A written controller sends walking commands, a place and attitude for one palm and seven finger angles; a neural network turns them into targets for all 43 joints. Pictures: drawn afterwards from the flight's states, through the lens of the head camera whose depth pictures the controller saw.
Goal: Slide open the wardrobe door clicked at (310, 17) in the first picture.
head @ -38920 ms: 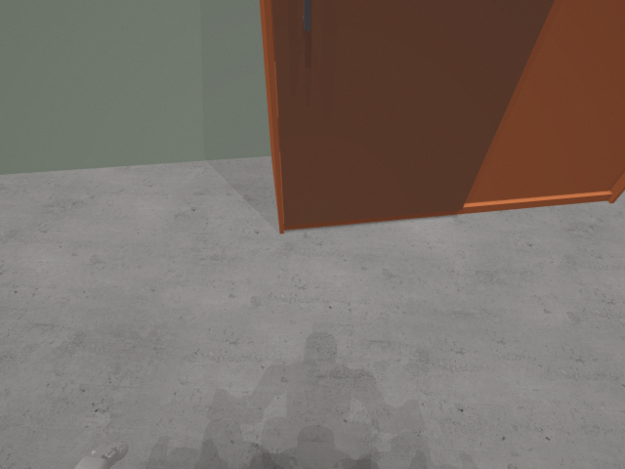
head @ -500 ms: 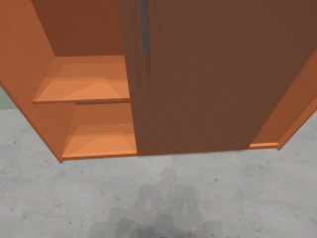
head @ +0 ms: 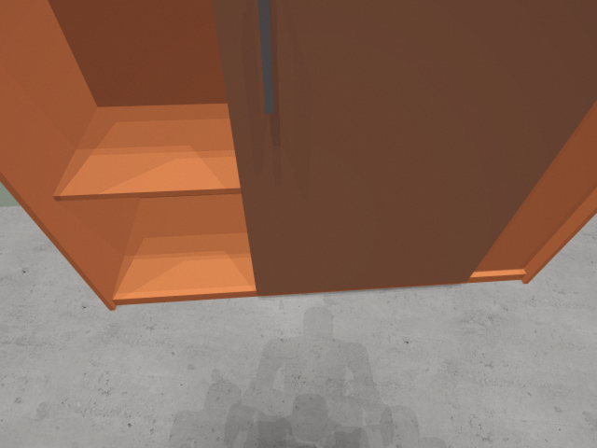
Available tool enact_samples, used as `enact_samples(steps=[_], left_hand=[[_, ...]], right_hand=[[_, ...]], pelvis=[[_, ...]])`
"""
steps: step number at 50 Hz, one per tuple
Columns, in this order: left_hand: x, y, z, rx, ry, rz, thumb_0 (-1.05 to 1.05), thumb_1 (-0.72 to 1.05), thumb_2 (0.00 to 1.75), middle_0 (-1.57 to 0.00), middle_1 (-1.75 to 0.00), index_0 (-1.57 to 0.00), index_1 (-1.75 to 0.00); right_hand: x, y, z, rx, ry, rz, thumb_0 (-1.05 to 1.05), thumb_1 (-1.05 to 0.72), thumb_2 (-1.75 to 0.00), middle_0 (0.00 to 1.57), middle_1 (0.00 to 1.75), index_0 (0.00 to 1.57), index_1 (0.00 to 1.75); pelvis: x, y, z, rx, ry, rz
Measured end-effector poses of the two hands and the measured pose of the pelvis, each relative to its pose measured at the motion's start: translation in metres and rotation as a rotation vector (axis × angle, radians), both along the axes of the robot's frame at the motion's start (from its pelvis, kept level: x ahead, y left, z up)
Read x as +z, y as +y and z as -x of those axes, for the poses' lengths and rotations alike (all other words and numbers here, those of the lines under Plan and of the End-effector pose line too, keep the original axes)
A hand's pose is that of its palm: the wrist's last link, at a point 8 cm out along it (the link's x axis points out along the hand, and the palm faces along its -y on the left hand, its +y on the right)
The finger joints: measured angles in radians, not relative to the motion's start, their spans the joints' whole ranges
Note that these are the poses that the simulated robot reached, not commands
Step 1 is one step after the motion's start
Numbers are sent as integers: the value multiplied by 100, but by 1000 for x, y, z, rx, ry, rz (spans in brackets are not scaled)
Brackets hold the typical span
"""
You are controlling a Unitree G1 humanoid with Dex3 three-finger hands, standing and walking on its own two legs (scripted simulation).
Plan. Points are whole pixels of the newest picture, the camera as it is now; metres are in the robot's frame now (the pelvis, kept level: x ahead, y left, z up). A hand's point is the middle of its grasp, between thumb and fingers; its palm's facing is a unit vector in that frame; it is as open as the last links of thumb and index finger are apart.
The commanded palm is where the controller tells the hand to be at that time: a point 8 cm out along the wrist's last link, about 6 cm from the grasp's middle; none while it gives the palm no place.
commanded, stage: look to check the result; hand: left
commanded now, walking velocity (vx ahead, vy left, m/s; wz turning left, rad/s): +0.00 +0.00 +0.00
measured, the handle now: (264, 19) +0.70 +0.10 +0.24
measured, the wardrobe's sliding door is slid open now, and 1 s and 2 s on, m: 0.53 0.53 0.53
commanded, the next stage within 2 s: stand and wait in 0.40 s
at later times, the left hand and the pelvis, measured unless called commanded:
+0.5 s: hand out of the picture +0.03 +0.17 -0.18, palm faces +0.00 -0.98 -0.18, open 7.4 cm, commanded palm none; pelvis +0.02 -0.01 +0.00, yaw +0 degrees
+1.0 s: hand out of the picture +0.03 +0.17 -0.18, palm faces +0.00 -0.98 -0.18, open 7.4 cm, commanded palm none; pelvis +0.02 -0.01 +0.00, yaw +0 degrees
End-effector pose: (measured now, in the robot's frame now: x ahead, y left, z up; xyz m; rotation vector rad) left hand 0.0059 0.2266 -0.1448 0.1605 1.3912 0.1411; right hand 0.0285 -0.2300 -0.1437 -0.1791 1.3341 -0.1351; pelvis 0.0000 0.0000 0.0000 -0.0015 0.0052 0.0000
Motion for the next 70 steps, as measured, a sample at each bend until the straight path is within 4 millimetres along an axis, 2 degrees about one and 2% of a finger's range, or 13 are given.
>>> enact_samples(steps=[19, 36, 52, 70], left_hand=[[-1, -10, -14, -4, 6, 13, 0, 90, 90, -20, -30, -20, -30], [-1, -12, -16, -2, 21, 13, 0, 90, 90, -20, -30, -20, -30], [-1, -11, -18, 2, 17, 12, 0, 90, 90, -20, -30, -20, -30], [0, -10, -18, 0, 15, 6, 0, 90, 90, -20, -30, -20, -30]], right_hand=[[1, -2, 3, -18, 47, -1, 1, -91, -90, 20, 29, 20, 30], [1, -3, 0, -27, 58, 0, 1, -91, -90, 20, 29, 20, 30], [2, -4, -7, -20, 41, 4, 1, -91, -90, 20, 29, 20, 30], [3, -7, -3, -21, 50, 6, 1, -91, -90, 20, 29, 20, 30]], pelvis=[[2, -6, -15, -4, -6, -3], [2, -8, -22, -7, -4, -3], [3, -7, -24, -6, -8, -4], [3, -9, -24, -5, -11, -5]])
